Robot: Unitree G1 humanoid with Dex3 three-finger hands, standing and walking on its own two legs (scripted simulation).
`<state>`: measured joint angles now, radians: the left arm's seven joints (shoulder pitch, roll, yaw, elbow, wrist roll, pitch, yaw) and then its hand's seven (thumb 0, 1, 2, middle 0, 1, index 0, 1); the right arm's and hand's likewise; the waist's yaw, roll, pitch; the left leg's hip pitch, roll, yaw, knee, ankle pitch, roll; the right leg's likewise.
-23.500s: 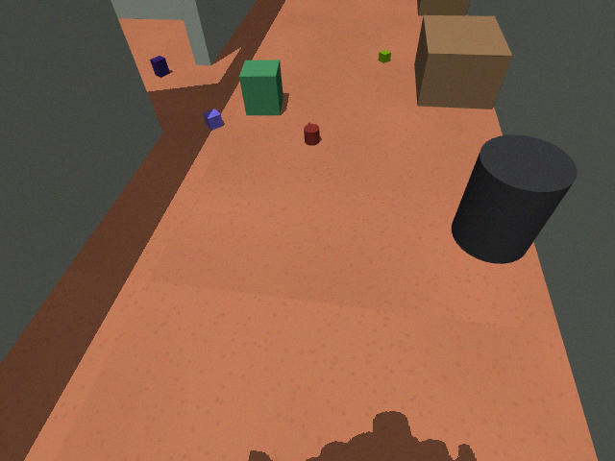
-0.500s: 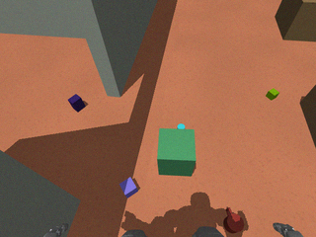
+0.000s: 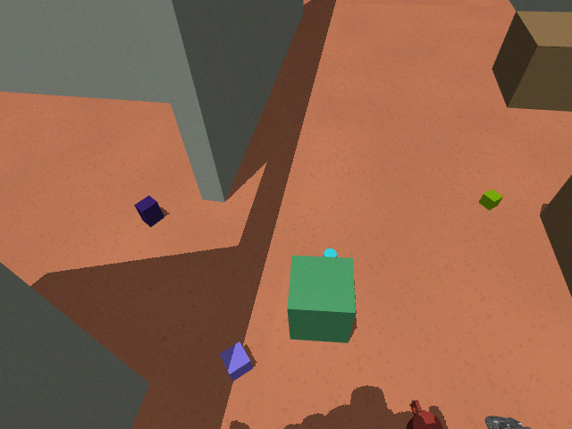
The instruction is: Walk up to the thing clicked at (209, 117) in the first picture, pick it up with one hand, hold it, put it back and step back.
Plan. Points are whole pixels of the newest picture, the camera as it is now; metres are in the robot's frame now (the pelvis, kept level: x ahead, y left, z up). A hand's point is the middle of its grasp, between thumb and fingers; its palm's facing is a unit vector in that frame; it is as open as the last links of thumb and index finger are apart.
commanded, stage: walk up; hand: left
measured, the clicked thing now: (236, 361) +0.44 +0.24 -0.74
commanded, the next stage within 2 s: stand in 0.56 s
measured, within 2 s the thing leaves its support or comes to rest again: neither
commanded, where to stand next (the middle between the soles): +0.05 +0.00 m, yaw -1 degrees
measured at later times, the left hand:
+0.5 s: hand out of the picture +0.10 +0.25 -0.15, palm faces +0.00 -0.94 -0.33, open 7.4 cm
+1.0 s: hand out of the picture +0.09 +0.25 -0.15, palm faces -0.02 -0.93 -0.35, open 7.4 cm
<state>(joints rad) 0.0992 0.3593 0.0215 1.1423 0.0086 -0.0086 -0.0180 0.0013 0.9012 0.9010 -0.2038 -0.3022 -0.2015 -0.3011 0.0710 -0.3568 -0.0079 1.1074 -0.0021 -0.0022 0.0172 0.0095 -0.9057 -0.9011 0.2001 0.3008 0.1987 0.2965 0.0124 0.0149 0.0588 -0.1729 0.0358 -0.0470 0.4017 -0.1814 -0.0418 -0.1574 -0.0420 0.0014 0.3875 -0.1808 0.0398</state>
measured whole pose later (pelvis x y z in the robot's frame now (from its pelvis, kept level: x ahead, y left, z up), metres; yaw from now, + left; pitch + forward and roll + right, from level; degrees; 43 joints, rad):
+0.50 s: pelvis +0.01 +0.00 +0.00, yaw +0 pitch -2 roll +0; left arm 0.07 0.35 0.03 1.15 0.01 0.00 -0.01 0.00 0.90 0.90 -0.20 -0.30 -0.20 -0.30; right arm 0.09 -0.35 -0.01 1.14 0.00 0.00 0.01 0.01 -0.91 -0.90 0.20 0.30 0.20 0.30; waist -0.01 0.00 0.06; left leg -0.15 0.04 -0.04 0.36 -0.17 -0.05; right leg -0.13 -0.04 0.00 0.35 -0.18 0.04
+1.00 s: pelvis +0.01 -0.01 +0.00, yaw +0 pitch -3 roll +0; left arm 0.10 0.36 0.01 1.13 0.01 -0.01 -0.01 0.00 0.90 0.90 -0.20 -0.30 -0.20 -0.30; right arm 0.09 -0.36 -0.01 1.13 -0.01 0.00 0.01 0.01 -0.91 -0.90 0.20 0.30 0.20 0.30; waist 0.00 0.01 0.06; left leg -0.13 0.04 -0.04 0.35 -0.17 -0.05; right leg -0.12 -0.04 0.01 0.35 -0.18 0.03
